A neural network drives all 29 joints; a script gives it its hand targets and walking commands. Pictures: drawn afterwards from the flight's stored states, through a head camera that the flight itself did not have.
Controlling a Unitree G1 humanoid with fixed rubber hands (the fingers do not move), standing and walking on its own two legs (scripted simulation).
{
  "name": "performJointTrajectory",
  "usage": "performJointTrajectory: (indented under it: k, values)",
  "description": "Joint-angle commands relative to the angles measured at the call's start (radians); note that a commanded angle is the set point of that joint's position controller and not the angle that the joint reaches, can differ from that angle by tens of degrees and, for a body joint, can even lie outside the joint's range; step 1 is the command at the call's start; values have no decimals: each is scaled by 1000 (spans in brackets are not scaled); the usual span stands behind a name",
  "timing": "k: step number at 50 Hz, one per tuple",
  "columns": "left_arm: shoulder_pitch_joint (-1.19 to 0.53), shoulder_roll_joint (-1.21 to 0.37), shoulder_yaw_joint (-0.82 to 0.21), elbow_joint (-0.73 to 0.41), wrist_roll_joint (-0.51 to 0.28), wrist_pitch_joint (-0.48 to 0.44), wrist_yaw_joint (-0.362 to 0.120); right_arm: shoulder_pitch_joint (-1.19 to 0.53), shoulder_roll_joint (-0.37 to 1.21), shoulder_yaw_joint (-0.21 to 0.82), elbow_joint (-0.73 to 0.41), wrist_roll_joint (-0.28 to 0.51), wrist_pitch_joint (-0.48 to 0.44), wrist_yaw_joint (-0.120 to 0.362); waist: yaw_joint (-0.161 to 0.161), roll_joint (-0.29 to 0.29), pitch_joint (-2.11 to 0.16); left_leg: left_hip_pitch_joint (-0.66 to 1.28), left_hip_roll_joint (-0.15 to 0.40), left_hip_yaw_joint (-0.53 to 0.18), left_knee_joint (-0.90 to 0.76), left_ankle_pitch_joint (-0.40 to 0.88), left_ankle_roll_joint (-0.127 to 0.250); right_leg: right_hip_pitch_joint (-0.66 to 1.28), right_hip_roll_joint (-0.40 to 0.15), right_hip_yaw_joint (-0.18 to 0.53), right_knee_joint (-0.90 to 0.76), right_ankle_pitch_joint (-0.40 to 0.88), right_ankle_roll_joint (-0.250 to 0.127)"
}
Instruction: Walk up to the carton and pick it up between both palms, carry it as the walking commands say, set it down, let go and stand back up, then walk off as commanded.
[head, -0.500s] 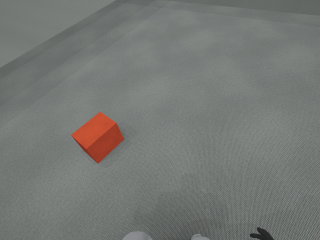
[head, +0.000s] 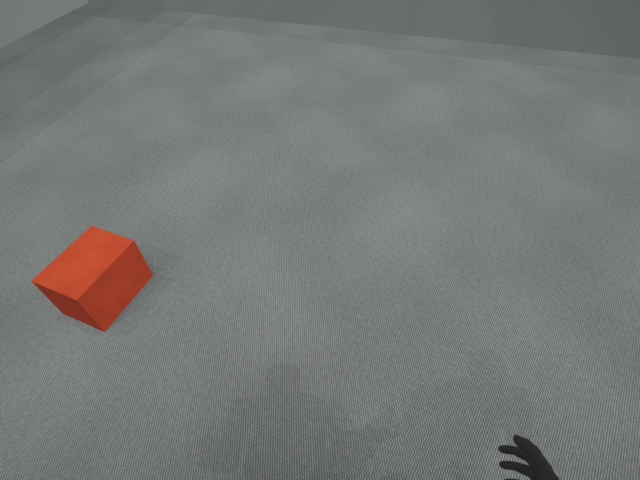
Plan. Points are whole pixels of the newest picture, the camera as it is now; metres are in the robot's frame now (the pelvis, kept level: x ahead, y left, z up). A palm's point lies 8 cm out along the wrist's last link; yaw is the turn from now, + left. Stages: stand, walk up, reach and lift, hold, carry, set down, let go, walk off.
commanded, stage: walk off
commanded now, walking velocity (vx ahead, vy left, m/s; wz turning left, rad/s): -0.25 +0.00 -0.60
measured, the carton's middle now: (98, 277) +0.82 +0.88 -0.66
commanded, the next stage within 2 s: stand in 1.46 s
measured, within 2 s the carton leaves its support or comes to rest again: neither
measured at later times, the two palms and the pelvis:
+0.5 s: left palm out of the picture -0.02 +0.25 -0.11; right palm out of the picture -0.05 -0.27 -0.13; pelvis -0.14 +0.01 -0.01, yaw -12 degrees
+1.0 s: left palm out of the picture -0.05 +0.32 -0.13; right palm out of the picture -0.27 -0.18 -0.09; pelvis -0.25 +0.11 +0.00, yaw -33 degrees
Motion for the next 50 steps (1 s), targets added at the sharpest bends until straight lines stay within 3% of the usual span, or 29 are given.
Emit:
performJointTrajectory:
  k: [1,2,3,4,5,6,7,8,9,11,15,18,23,25,27,28,29,30,31,32,33,34,36,38,40,42,44,47,50]
  values:
    - [97,74,-37,4,-2,-29,-17,-17,-189,-47,-90,-1,-12,-9,-25,221,-141,138,271,-163,-141,-213,65,49,-61,-115,-342,-80,-42]
    - [134,82,-35,14,4,-37,-12,-17,-186,-48,-88,4,-11,-4,-5,137,-127,40,248,-108,-46,-256,13,129,-82,-56,-482,54,-60]
    - [122,104,-33,8,14,-45,-4,12,-148,-40,-80,7,-10,7,-8,-54,-51,-100,172,-40,103,-326,-48,117,-119,98,-587,84,-77]
    - [122,206,-13,-20,24,-47,2,24,-83,-24,-104,4,-4,22,-1,-359,0,-327,14,0,346,-516,-114,53,-382,545,-693,165,-131]
    - [121,257,-6,-37,27,-39,15,-132,-110,-24,-159,-3,8,25,62,-297,48,-329,-44,-221,514,-518,-100,-185,-427,666,-798,102,-173]
    - [60,294,11,-46,39,-36,31,-179,-93,-20,-177,-4,21,35,56,-280,91,-268,-42,-271,620,-442,-75,-345,-391,694,-878,-205,-198]
    - [-46,278,7,-55,46,-35,41,-177,-98,-27,-163,-1,24,38,5,-227,144,-243,-41,-285,731,-326,-66,-374,-316,567,-849,-265,-192]
    - [-162,250,-1,-90,41,-33,41,-97,-90,-33,-128,-6,20,38,-55,-202,101,-239,-48,-283,778,-234,-64,-324,-241,431,-786,-216,-148]
    - [-205,221,-2,-116,36,-31,40,-39,-90,-36,-97,-11,12,35,-65,-196,60,-219,-62,-257,812,-188,-73,-291,-200,384,-764,-168,-133]
    - [-160,176,-8,-107,19,-35,35,-63,-88,-38,-93,-14,3,30,-28,-153,22,-222,-72,-251,836,-162,-90,-205,-183,423,-724,-77,-131]
    - [9,168,-2,-37,-4,-49,38,-115,-73,-26,-112,-10,-6,28,23,-205,-97,-273,-102,-293,721,-250,-97,109,-189,543,-640,327,-123]
    - [21,171,5,-20,-1,-47,46,-154,-74,-19,-124,2,-7,29,39,-237,-119,-233,-123,-290,567,-318,-108,176,-178,564,-626,477,-132]
    - [-8,184,16,-28,18,-34,51,-110,-72,-18,-99,27,4,30,35,-252,-118,-52,-172,-276,377,-405,-102,34,-180,641,-702,353,-180]
    - [-58,183,17,-43,20,-31,50,-34,-76,-22,-64,38,5,27,4,-241,-124,104,-188,-258,257,-366,-84,-87,-160,628,-758,252,-146]
    - [-136,183,19,-68,18,-40,54,133,-96,-32,-12,46,14,17,-64,-274,-115,326,-176,-237,64,-264,-53,-243,-124,609,-849,61,-61]
    - [-160,174,19,-76,13,-46,57,231,-125,-44,13,43,14,10,-112,-248,-107,471,-148,-223,-32,-201,-32,-350,-71,549,-859,-60,9]
    - [-126,140,15,-69,1,-53,58,272,-185,-61,20,34,9,0,-126,-47,-105,470,-12,-349,-145,-338,-15,-415,15,431,-661,-186,33]
    - [-55,65,13,-63,-21,-52,65,155,-264,-62,-50,27,-1,0,-96,323,-158,286,396,-634,-311,-557,69,-375,174,128,-124,-208,65]
    - [-106,154,35,-49,23,-45,71,10,-239,-52,-94,-8,-2,8,-88,284,-5,-40,417,-566,-384,-444,102,-354,113,89,132,-144,62]
    - [-82,164,46,-36,28,-31,56,-103,-165,-30,-133,-12,-7,7,-25,189,49,-198,328,-472,-372,-370,58,-228,107,99,278,-89,38]
    - [-17,137,42,-13,21,-23,41,-201,-132,-13,-154,-9,-13,6,46,138,37,-214,238,-359,-320,-277,10,-188,107,120,358,-22,23]
    - [55,117,33,12,17,-21,32,-257,-132,-13,-171,-13,-12,2,86,147,-11,-141,187,-264,-262,-206,-8,-191,99,103,420,29,23]
    - [99,114,22,40,16,-27,31,-218,-123,-14,-184,-4,-9,-3,50,147,-43,19,151,-180,-222,-131,4,-258,97,58,484,45,43]
    - [28,113,11,27,15,-29,33,-93,-108,-9,-160,7,-15,1,-23,128,-57,164,162,-183,-181,-31,45,-311,61,35,503,31,64]
    - [21,116,4,19,14,-29,29,-25,-105,-4,-132,11,-25,2,-47,139,-111,279,178,-177,-143,88,64,-329,35,24,465,15,79]
    - [20,118,-1,18,10,-25,22,-3,-109,0,-122,9,-38,-1,-53,154,-139,314,205,-179,-121,178,81,-318,15,1,392,4,88]
    - [7,117,-7,7,10,-17,17,0,-119,1,-116,5,-46,-4,-49,180,-154,290,253,-192,-106,241,122,-288,-12,-19,327,-7,85]
    - [-18,120,-19,-13,12,-9,10,-15,-125,0,-109,-2,-44,-8,-43,183,-151,194,295,-166,-128,136,160,-221,-50,-67,256,-11,63]
    - [17,99,-35,-14,12,-8,-2,-60,-136,-6,-112,-6,-41,-12,-19,197,-156,117,315,-107,-143,-27,134,-112,-85,-102,93,-32,31]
